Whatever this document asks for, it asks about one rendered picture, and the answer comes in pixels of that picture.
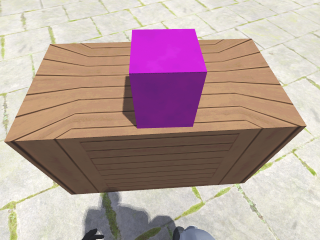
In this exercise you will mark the robot right shin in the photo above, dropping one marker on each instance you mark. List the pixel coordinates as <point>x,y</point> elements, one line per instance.
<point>191,227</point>

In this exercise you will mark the robot left hand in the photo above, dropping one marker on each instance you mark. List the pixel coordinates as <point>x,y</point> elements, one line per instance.
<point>91,235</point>

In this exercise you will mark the carton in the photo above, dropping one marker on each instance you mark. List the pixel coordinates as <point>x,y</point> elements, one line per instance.
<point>167,73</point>

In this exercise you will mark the pedestal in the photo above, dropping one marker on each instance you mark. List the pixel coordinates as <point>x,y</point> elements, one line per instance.
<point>77,122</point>

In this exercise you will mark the right robot foot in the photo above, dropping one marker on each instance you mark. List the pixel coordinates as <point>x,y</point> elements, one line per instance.
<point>177,232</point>

